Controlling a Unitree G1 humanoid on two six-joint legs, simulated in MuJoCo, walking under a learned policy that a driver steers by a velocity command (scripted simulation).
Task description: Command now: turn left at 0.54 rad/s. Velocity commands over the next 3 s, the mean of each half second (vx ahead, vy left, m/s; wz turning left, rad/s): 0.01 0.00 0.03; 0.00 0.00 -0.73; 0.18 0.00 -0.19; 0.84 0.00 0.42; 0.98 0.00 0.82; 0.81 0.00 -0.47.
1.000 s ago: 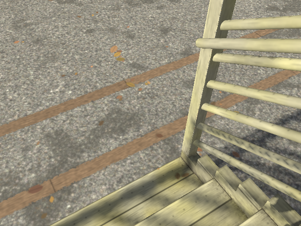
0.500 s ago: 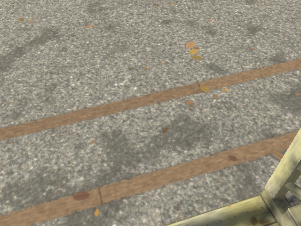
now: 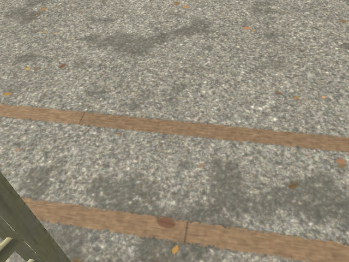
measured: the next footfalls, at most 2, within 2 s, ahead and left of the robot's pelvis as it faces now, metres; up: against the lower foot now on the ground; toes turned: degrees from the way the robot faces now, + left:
left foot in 0.22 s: +0.02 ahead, +0.15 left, +0.00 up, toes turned +7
right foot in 0.64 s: +0.00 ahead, -0.12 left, +0.00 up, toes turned -15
